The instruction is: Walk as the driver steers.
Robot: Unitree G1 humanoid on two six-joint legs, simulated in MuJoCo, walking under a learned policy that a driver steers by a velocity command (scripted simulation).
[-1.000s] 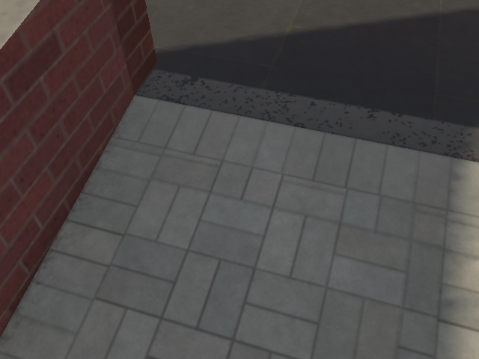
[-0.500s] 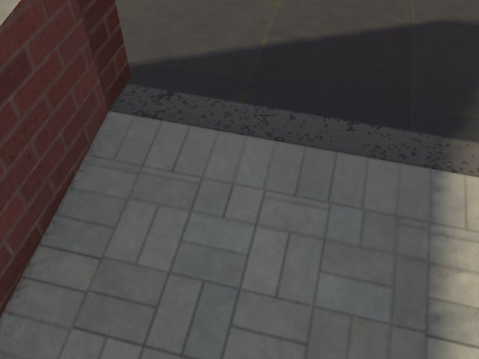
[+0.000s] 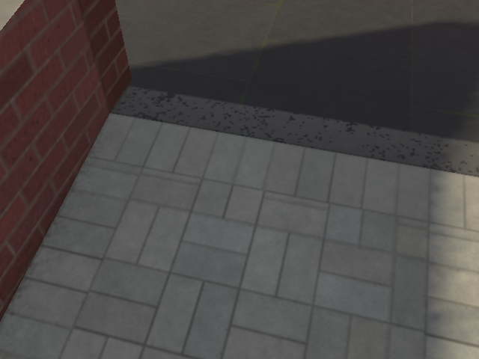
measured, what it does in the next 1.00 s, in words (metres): climbs: right foot 0.06 m higher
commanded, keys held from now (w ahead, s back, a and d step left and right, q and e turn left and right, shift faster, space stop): w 0.54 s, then w+e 0.46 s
